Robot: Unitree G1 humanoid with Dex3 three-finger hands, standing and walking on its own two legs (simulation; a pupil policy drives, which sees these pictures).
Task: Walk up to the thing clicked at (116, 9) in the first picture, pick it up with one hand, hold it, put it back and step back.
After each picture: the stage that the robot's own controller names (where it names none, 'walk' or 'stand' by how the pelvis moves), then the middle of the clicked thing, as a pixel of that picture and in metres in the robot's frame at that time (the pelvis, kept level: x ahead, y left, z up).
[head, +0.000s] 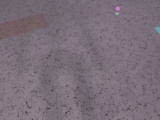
stand; (117, 11) +2.00 -0.51 -0.72
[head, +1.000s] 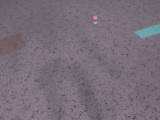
walk; (95, 20) +1.92 -0.06 -0.69
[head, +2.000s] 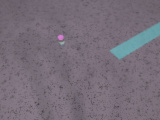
walk; (61, 40) +1.31 +0.26 -0.71
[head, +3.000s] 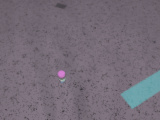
walk; (61, 76) +0.82 +0.21 -0.71
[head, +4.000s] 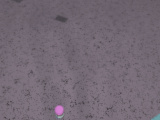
walk; (59, 112) +0.50 +0.15 -0.70
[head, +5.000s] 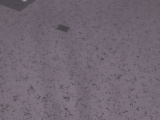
stand; out of the picture +0.34 +0.15 -0.71
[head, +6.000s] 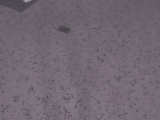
stand; out of the picture +0.34 +0.15 -0.72
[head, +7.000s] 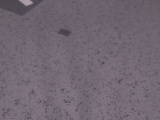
stand; out of the picture +0.33 +0.15 -0.73
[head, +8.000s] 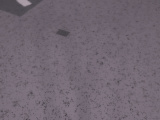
stand; out of the picture +0.33 +0.16 -0.73
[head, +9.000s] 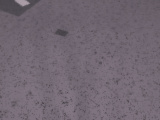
stand; out of the picture +0.32 +0.16 -0.73
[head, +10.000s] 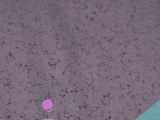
go down; (48, 105) +0.35 +0.17 -0.59
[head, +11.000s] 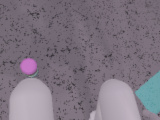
go down; (30, 68) +0.40 +0.21 -0.30
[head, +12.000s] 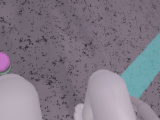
close in; (0, 64) +0.39 +0.24 -0.25
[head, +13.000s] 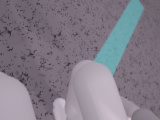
close; out of the picture +0.38 +0.25 -0.21
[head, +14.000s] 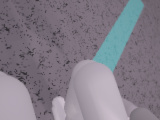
lift; out of the picture +0.37 +0.26 -0.22
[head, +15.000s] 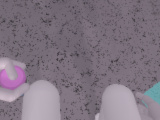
lift; (15, 83) +0.30 +0.23 -0.07
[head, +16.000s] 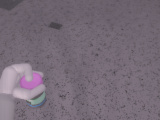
hold; (34, 91) +0.32 +0.17 +0.02
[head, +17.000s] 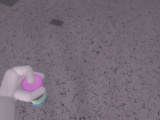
hold; (35, 92) +0.32 +0.17 -0.01
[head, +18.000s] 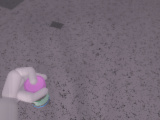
hold; (38, 93) +0.32 +0.16 -0.01
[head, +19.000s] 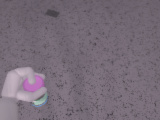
crouch; (36, 92) +0.33 +0.17 -0.04
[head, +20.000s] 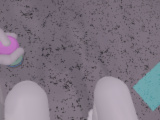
lower; (10, 53) +0.43 +0.22 -0.11
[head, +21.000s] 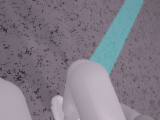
lower; out of the picture +0.39 +0.28 -0.22
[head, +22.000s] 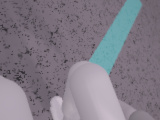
lower; out of the picture +0.39 +0.28 -0.23
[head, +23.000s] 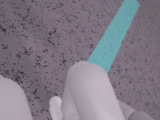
lower; out of the picture +0.38 +0.29 -0.23
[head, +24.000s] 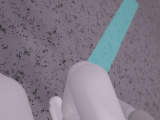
lower; out of the picture +0.38 +0.29 -0.22
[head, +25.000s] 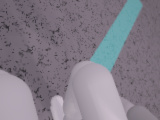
open; out of the picture +0.36 +0.27 -0.22
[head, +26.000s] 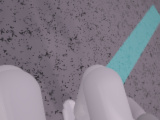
stand; out of the picture +0.36 +0.27 -0.23
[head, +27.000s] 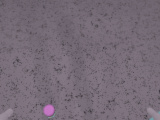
stand; (49, 111) +0.36 +0.18 -0.58
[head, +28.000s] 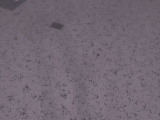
stand; out of the picture +0.35 +0.18 -0.66
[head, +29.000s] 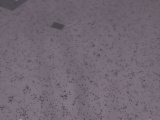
stand; out of the picture +0.34 +0.18 -0.67
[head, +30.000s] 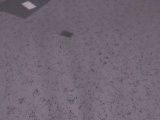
stand; out of the picture +0.37 +0.16 -0.72
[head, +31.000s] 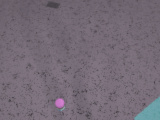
walk; (60, 105) +0.46 +0.18 -0.69
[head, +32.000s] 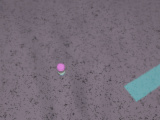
walk; (61, 70) +0.77 +0.16 -0.69
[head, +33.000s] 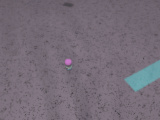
stand; (68, 65) +1.02 +0.19 -0.71
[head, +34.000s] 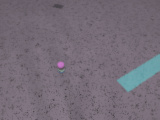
stand; (61, 67) +1.00 +0.19 -0.73
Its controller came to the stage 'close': yes
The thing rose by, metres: 0.69
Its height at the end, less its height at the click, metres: +0.00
